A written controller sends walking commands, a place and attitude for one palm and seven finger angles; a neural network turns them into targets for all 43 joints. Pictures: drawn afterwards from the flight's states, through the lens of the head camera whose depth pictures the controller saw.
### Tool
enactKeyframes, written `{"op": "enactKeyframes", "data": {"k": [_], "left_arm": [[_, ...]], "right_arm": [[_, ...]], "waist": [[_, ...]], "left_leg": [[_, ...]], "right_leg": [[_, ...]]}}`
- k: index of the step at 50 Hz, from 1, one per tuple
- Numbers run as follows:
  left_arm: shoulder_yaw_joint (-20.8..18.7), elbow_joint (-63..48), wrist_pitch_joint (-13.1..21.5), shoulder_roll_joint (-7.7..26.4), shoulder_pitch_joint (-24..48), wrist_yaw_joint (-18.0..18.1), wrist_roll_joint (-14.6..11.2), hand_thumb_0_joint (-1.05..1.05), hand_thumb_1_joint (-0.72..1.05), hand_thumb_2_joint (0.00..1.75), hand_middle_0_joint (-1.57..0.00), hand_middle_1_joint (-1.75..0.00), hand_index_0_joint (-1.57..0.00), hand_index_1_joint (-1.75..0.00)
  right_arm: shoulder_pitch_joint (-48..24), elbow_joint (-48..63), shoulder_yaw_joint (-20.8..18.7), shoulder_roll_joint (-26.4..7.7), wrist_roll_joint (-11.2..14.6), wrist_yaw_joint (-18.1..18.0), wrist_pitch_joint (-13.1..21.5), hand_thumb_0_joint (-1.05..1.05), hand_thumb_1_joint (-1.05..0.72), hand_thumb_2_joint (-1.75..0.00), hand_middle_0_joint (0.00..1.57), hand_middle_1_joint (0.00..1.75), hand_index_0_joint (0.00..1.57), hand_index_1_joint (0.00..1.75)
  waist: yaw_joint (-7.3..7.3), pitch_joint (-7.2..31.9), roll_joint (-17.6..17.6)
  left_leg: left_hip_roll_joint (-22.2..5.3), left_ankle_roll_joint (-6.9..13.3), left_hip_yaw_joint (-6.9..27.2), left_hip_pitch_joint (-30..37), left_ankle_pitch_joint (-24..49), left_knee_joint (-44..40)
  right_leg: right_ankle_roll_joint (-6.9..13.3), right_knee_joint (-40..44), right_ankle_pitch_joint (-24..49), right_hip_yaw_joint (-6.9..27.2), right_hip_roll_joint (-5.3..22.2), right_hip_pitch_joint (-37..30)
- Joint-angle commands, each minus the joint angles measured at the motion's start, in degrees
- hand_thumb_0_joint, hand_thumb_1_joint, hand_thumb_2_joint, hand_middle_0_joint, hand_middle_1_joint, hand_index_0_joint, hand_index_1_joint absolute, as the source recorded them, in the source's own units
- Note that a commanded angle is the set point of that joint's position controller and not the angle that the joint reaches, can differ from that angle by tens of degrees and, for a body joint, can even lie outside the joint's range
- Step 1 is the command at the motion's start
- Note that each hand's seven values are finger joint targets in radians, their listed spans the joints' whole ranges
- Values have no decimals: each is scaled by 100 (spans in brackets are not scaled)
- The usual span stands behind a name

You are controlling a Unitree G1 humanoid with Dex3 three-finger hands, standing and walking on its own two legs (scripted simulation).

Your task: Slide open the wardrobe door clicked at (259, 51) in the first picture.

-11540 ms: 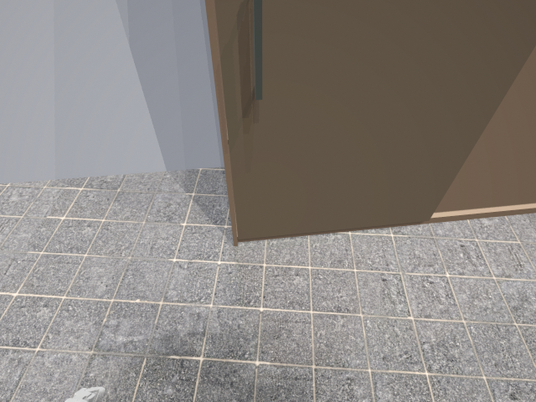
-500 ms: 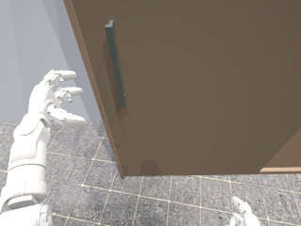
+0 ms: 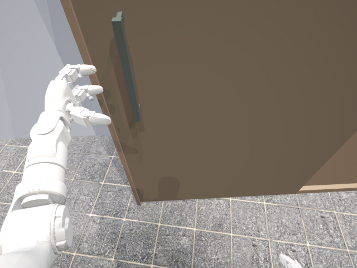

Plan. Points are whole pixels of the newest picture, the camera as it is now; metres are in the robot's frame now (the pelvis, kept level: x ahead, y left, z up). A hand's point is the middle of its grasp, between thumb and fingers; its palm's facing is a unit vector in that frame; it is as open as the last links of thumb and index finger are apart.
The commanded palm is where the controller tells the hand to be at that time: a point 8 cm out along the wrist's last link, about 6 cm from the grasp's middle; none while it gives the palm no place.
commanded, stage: move the hooked fingers beside the handle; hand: left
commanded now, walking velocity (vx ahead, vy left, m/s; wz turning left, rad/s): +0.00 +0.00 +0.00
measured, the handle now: (130, 75) +0.53 +0.15 +0.15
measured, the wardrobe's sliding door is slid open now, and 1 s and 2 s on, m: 0.00 0.00 0.00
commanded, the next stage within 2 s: feel for the door with the fingertips in 1.12 s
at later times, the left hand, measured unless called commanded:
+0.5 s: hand (107, 85) +0.48 +0.19 +0.15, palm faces +0.09 -1.00 +0.01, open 14.0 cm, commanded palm +0.44 +0.24 +0.16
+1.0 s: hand (103, 89) +0.47 +0.20 +0.15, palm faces +0.10 -1.00 +0.00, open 14.0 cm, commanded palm +0.44 +0.25 +0.16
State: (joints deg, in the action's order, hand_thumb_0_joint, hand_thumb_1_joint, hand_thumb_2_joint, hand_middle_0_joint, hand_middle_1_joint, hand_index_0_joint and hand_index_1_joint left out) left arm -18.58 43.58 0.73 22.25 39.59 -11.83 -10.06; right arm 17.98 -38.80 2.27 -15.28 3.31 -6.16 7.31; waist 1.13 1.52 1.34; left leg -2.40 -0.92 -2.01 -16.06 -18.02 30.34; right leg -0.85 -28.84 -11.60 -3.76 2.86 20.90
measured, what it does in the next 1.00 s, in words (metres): stands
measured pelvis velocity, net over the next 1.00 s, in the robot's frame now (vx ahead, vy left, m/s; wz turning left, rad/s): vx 0.00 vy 0.00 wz -0.01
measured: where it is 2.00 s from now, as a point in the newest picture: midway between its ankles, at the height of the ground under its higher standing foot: outside the picture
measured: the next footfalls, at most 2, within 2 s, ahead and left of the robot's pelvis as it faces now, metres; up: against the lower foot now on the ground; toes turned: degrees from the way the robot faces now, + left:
none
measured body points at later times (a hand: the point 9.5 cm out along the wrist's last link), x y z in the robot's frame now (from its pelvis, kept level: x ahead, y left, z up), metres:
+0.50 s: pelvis +0.00 +0.00 -0.01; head +0.05 +0.00 +0.44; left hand +0.47 +0.25 +0.16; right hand +0.05 -0.26 -0.12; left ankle -0.03 +0.13 -0.73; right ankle +0.03 -0.13 -0.73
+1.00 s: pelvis +0.00 +0.00 -0.01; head +0.04 +0.00 +0.44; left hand +0.46 +0.25 +0.16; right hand +0.09 -0.26 -0.12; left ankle -0.03 +0.13 -0.73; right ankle +0.03 -0.13 -0.73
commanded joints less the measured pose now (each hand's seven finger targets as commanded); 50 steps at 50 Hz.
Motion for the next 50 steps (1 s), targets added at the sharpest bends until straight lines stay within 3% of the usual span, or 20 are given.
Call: {"op": "enactKeyframes", "data": {"k": [1, 3, 8, 11, 13, 16, 18, 21, 23, 24, 26, 32, 33, 35, 38, 40, 43, 45, 48, 50], "left_arm": [[-351, -804, 517, 1545, 2920, 51, -6, 0, -50, 30, -30, -120, -30, -120], [-325, -776, 615, 1569, 3021, 54, 59, 0, -50, 30, -30, -120, -30, -120], [-149, -433, 825, 1382, 3392, 43, 64, 0, -50, 30, -30, -120, -30, -120], [-246, -186, 891, 1452, 3636, 81, 96, 0, -50, 30, -30, -120, -30, -120], [-169, 69, 952, 1427, 3768, 126, 158, 0, -50, 30, -30, -120, -30, -120], [-205, 255, 1032, 1460, 4078, 213, 222, 0, -50, 30, -30, -120, -30, -120], [-492, 422, 1113, 1779, 3818, 259, 248, 0, -50, 30, -30, -120, -30, -120], [-343, 106, 1252, 1561, 3776, 242, 306, 0, -50, 30, -30, -120, -30, -120], [-499, 38, 1277, 1679, 3408, 253, 258, 0, -50, 30, -30, -120, -30, -120], [-563, -115, 1262, 1705, 3342, 242, 229, 0, -50, 30, -30, -120, -30, -120], [-471, -124, 1155, 1580, 3323, 215, 190, 0, -50, 30, -30, -120, -30, -120], [-465, -388, 1040, 1672, 3437, 218, 207, 0, -50, 30, -30, -120, -30, -120], [-270, -466, 1056, 1509, 3598, 211, 202, 0, -50, 30, -30, -120, -30, -120], [-275, -383, 1064, 1490, 3636, 202, 193, 0, -50, 30, -30, -120, -30, -120], [-10, -389, 1048, 1156, 3782, 171, 123, 0, -50, 30, -30, -120, -30, -120], [-211, -156, 975, 1321, 3542, 189, 116, 0, -50, 30, -30, -120, -30, -120], [-212, 248, 906, 1366, 3586, 216, 168, 0, -50, 30, -30, -120, -30, -120], [-399, 39, 996, 1617, 3620, 239, 227, 0, -50, 30, -30, -120, -30, -120], [-153, -60, 1131, 1387, 3749, 226, 229, 0, -50, 30, -30, -120, -30, -120], [-332, 11, 1146, 1569, 3692, 192, 174, 0, -50, 30, -30, -120, -30, -120]], "right_arm": [[94, 599, -287, -784, -20, -30, 215, 0, -90, -90, 20, 30, 20, 30], [173, 617, -314, -797, -37, -11, 182, 0, -90, -90, 20, 30, 20, 30], [330, 541, -345, -807, -47, 27, 143, 0, -90, -90, 20, 30, 20, 30], [436, 476, -354, -820, -69, 49, 131, 0, -90, -90, 20, 30, 20, 30], [544, 421, -360, -836, -86, 62, 101, 0, -90, -90, 20, 30, 20, 30], [640, 359, -372, -841, -112, 88, 87, 0, -90, -90, 20, 30, 20, 30], [728, 374, -393, -890, -138, 100, 47, 0, -90, -90, 20, 30, 20, 30], [689, 461, -395, -817, -145, 166, 26, 0, -90, -90, 20, 30, 20, 30], [720, 511, -421, -845, -151, 183, -18, 0, -90, -90, 20, 30, 20, 30], [671, 553, -424, -842, -132, 194, -31, 0, -90, -90, 20, 30, 20, 30], [642, 560, -433, -836, -114, 192, -63, 0, -90, -90, 20, 30, 20, 30], [558, 583, -428, -823, -90, 126, -108, 0, -90, -90, 20, 30, 20, 30], [540, 588, -414, -813, -96, 104, -112, 0, -90, -90, 20, 30, 20, 30], [544, 529, -413, -791, -89, 96, -91, 0, -90, -90, 20, 30, 20, 30], [536, 504, -396, -778, -93, 90, -60, 0, -90, -90, 20, 30, 20, 30], [519, 502, -388, -804, -93, 97, -65, 0, -90, -90, 20, 30, 20, 30], [543, 483, -369, -833, -105, 98, -95, 0, -90, -90, 20, 30, 20, 30], [488, 565, -374, -826, -115, 115, -108, 0, -90, -90, 20, 30, 20, 30], [477, 598, -367, -788, -114, 123, -116, 0, -90, -90, 20, 30, 20, 30], [453, 599, -365, -814, -99, 111, -121, 0, -90, -90, 20, 30, 20, 30]], "waist": [[92, 1764, -36], [79, 1936, 133], [224, 1887, -6], [222, 1983, 161], [307, 1892, -1], [359, 2003, 66], [270, 2153, -191], [192, 2439, 292], [116, 2545, 23], [95, 2563, 103], [163, 2305, -53], [208, 2172, 30], [306, 2132, 154], [290, 2106, 153], [366, 2123, 201], [257, 2124, 40], [315, 1827, -194], [208, 2138, 43], [304, 2135, -7], [260, 2195, -30]], "left_leg": [[218, 176, 64, -34, 1494, -389], [226, 175, 50, 11, 1664, -331], [200, 175, 59, -44, 1656, -273], [210, 156, 62, -80, 1590, -239], [205, 164, 86, -184, 1505, -216], [209, 156, 97, -215, 1470, -150], [201, 174, 96, -327, 1595, -113], [212, 137, 48, -164, 1937, -63], [180, 148, 55, -195, 2176, -46], [173, 148, 24, -182, 2223, -47], [166, 168, -7, -279, 2001, -76], [182, 193, -18, -290, 1641, -123], [174, 203, -7, -208, 1630, -106], [179, 197, 30, -156, 1592, -100], [188, 184, 53, -52, 1655, -74], [180, 170, 70, -137, 1676, -95], [202, 192, 59, -392, 1428, -100], [225, 190, 23, -341, 1544, -59], [217, 194, 47, -293, 1580, -14], [206, 187, 36, -317, 1494, -25]], "right_leg": [[188, 83, 1440, 103, -208, -1191], [205, 19, 1552, 107, -206, -1236], [197, -16, 1565, 85, -239, -1075], [200, -55, 1534, 111, -246, -965], [190, -61, 1414, 77, -251, -897], [180, -112, 1417, 104, -260, -767], [187, -179, 1536, 89, -271, -967], [212, -283, 1866, 118, -273, -1020], [214, -321, 2038, 81, -295, -1227], [204, -319, 2131, 112, -298, -1236], [185, -262, 2043, 102, -309, -1160], [180, -176, 1776, 124, -298, -1104], [178, -164, 1709, 119, -287, -1024], [190, -142, 1655, 121, -301, -951], [195, -149, 1663, 81, -288, -880], [199, -179, 1713, 76, -287, -929], [179, -146, 1541, 71, -254, -876], [188, -218, 1702, 139, -243, -1002], [186, -236, 1703, 118, -245, -972], [180, -231, 1695, 152, -261, -999]]}}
